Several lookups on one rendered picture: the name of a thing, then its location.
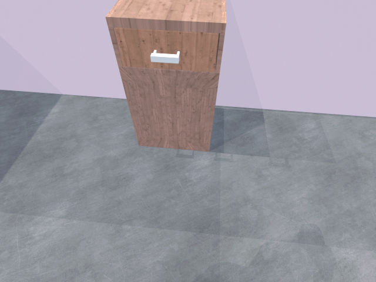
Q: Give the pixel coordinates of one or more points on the handle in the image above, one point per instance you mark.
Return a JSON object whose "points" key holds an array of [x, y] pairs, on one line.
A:
{"points": [[164, 58]]}

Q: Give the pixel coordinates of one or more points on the cabinet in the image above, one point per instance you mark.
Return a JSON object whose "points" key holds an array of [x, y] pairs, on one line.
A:
{"points": [[170, 108]]}

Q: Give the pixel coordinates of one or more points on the drawer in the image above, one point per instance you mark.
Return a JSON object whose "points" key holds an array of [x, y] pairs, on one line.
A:
{"points": [[198, 50]]}

